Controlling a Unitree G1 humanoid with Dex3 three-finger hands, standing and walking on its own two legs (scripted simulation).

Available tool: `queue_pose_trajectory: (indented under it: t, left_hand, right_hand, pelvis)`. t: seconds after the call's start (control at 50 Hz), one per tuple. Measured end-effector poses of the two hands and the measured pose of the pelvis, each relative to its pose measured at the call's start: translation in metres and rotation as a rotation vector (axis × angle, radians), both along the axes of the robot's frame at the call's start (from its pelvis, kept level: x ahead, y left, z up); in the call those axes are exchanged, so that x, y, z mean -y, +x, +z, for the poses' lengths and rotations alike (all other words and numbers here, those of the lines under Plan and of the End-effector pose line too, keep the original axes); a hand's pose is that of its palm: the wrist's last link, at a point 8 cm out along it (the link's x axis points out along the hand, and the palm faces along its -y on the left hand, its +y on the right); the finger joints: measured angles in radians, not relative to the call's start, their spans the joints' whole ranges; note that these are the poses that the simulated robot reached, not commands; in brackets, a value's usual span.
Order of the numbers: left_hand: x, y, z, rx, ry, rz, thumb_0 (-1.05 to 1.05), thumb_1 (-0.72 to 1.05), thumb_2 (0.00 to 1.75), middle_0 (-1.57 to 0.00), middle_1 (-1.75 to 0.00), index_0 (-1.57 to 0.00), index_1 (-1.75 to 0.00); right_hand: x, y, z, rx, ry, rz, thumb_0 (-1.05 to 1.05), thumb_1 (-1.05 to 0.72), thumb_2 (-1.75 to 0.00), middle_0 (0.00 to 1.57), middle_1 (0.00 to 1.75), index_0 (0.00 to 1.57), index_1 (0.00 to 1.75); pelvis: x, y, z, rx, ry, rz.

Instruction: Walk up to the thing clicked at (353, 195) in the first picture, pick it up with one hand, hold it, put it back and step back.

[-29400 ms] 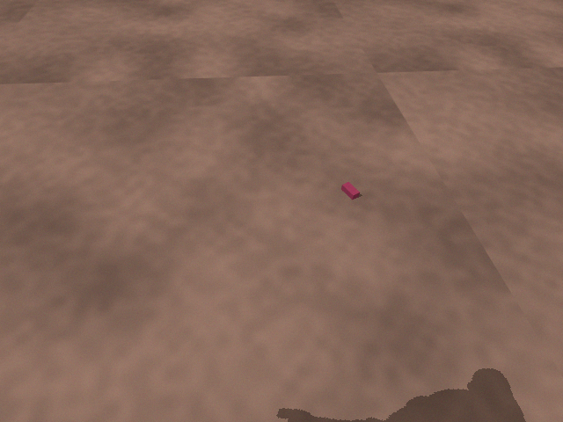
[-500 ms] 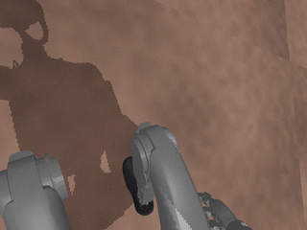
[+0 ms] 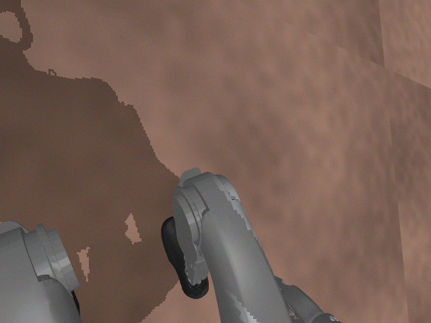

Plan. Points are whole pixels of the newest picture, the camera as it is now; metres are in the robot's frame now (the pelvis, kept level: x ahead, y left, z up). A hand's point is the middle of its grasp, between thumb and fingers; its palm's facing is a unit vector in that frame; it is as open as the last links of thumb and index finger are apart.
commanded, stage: rest palm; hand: left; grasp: from above
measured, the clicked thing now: out of the picture +0.45 +0.37 -0.29
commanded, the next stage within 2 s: close in 0.88 s
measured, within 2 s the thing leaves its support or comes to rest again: neither
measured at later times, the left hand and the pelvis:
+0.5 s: hand out of the picture +0.44 +0.35 -0.26, palm faces -0.41 -0.18 -0.89, open 13.2 cm; pelvis +0.00 +0.00 +0.00, yaw -1 degrees
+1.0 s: hand out of the picture +0.43 +0.36 -0.27, palm faces -0.44 -0.20 -0.87, open 12.8 cm; pelvis +0.00 +0.00 +0.00, yaw -2 degrees
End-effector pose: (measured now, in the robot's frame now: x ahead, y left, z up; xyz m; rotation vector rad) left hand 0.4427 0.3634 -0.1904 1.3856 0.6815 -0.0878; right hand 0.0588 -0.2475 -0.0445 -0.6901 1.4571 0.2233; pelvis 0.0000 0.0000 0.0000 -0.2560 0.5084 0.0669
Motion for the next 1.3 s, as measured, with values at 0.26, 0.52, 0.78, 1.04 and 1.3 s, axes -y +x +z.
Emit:
queue_pose_trajectory:
  t: [0.26,0.52,0.78,1.04,1.3]
  left_hand:
    - [-0.006,-0.009,-0.005,0.012,-0.008,-0.046,0.00,-0.36,0.85,-0.25,-0.82,-0.23,-0.83]
    - [0.005,-0.002,-0.011,0.050,0.006,-0.057,0.00,-0.34,0.83,-0.23,-0.86,-0.23,-0.85]
    - [0.001,0.000,-0.017,0.020,0.007,-0.003,0.00,-0.31,0.79,-0.25,-0.86,-0.25,-0.85]
    - [0.003,-0.004,-0.019,0.009,-0.002,-0.040,0.00,-0.26,0.76,-0.26,-0.85,-0.28,-0.84]
    - [0.002,-0.001,-0.010,0.040,0.023,-0.033,0.00,-0.10,0.64,-0.36,-0.80,-0.40,-0.77]
  right_hand:
    - [0.005,0.015,0.002,0.011,-0.015,0.071,0.00,-0.90,-0.89,0.20,0.30,0.20,0.30]
    - [-0.001,0.007,0.005,0.009,-0.007,0.076,0.00,-0.90,-0.90,0.20,0.30,0.20,0.30]
    - [-0.003,-0.003,0.008,-0.023,0.005,0.068,0.00,-0.90,-0.90,0.20,0.30,0.20,0.30]
    - [-0.004,0.005,0.005,-0.025,0.020,0.095,0.00,-0.90,-0.90,0.20,0.30,0.20,0.30]
    - [0.000,0.004,0.006,0.002,0.005,0.102,0.00,-0.89,-0.89,0.20,0.30,0.20,0.30]
  pelvis:
    - [-0.001,-0.003,-0.003,0.031,-0.007,-0.001]
    - [-0.003,-0.005,-0.005,0.038,-0.018,-0.012]
    - [-0.004,-0.004,-0.004,0.032,-0.021,-0.017]
    - [-0.002,-0.003,-0.002,0.037,-0.022,-0.016]
    - [-0.002,-0.007,-0.004,0.048,-0.018,-0.018]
